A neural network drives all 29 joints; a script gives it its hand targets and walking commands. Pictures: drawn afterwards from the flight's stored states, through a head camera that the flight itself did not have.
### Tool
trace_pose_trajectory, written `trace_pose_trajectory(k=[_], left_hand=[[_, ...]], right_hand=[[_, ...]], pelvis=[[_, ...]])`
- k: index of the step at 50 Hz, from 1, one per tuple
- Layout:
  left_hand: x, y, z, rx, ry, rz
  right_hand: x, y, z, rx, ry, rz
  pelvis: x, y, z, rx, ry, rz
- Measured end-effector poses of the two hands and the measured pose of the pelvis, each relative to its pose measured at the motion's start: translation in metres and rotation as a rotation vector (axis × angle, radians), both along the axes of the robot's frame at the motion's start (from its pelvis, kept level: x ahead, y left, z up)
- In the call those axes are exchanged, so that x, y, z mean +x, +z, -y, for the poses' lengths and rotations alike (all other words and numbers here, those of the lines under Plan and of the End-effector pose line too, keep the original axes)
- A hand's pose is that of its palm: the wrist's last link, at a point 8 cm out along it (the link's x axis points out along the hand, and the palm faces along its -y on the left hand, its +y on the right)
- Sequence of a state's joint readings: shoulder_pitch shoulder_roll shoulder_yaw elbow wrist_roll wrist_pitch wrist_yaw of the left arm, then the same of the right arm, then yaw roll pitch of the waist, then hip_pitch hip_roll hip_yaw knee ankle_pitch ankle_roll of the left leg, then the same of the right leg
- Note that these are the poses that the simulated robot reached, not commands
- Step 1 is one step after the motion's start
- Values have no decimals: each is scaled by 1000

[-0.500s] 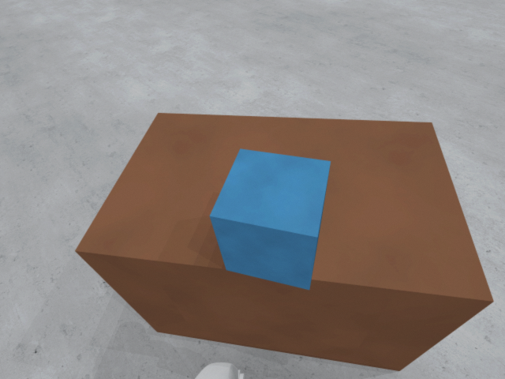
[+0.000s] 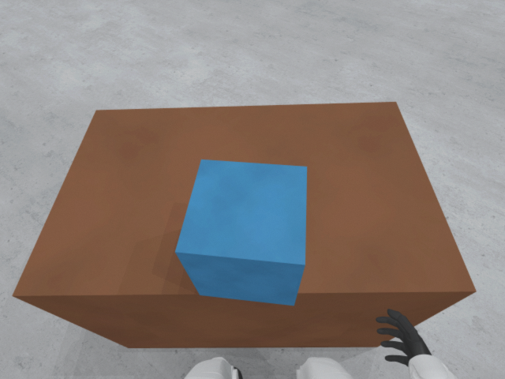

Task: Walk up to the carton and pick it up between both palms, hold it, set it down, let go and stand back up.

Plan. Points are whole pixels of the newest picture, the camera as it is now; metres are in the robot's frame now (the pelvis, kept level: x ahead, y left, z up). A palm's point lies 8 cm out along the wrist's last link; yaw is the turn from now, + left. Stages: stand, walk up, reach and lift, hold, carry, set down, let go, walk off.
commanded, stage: walk up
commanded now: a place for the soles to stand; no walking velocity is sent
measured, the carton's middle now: (249, 235) +0.34 +0.04 -0.03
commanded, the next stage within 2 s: reach and lift in 1.72 s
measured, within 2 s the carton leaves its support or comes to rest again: neither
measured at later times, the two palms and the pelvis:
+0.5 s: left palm out of the picture +0.05 +0.31 -0.10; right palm out of the picture +0.05 -0.22 -0.12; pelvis -0.03 +0.03 +0.00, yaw -1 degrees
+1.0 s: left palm out of the picture +0.03 +0.29 -0.09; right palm out of the picture +0.06 -0.24 -0.10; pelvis -0.03 +0.03 +0.01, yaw -3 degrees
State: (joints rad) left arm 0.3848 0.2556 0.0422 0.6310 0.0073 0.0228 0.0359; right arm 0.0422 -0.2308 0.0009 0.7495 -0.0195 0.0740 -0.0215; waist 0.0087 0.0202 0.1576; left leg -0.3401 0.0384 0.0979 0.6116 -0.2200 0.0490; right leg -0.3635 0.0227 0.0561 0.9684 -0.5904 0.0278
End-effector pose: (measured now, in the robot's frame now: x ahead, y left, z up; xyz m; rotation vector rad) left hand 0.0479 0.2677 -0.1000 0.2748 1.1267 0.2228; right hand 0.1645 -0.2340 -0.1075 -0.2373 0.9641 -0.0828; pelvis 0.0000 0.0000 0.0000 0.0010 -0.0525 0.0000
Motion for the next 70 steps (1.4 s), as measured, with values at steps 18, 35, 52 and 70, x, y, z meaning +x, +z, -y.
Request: trace_pose_trajectory(k=[18, 35, 52, 70], left_hand=[[30, 30, -18, 75, -97, 148], [-27, -6, -23, -78, -61, 31], [-6, 8, -21, -36, -104, 51], [33, 9, -7, -52, -187, 110]], right_hand=[[-103, -17, 33, -40, -78, -190], [-95, 10, -22, 6, -44, -34], [-107, 7, 7, -18, -79, -55], [-155, 2, 15, -28, -150, -124]], pelvis=[[-24, 2, -13, 23, 3, -34], [-33, 5, -34, 3, -24, -13], [-30, 8, -25, 13, -52, -26], [-40, 6, -23, 16, -88, -26]])
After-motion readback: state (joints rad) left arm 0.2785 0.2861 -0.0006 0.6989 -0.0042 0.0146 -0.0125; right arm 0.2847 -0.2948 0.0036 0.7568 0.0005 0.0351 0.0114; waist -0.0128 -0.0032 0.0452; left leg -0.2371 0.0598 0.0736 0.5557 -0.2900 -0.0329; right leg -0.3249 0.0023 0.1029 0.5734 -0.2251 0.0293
